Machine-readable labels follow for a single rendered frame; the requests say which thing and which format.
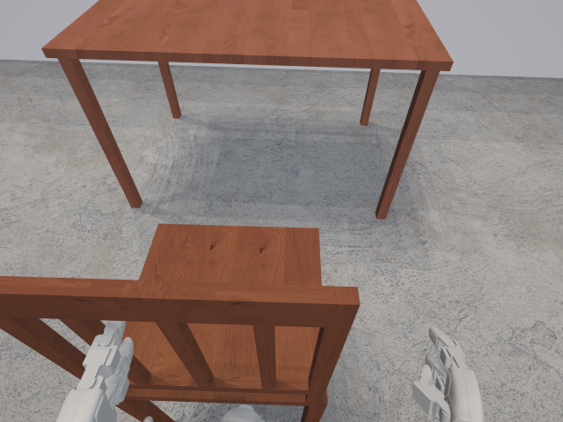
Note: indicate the left robot hand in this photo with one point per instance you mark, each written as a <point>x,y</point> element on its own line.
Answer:
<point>105,380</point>

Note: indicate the right robot hand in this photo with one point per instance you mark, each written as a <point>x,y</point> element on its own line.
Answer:
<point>455,395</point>

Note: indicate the table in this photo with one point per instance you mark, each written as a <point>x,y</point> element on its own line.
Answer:
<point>361,34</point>

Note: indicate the chair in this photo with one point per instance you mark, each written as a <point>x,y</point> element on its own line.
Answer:
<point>220,314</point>

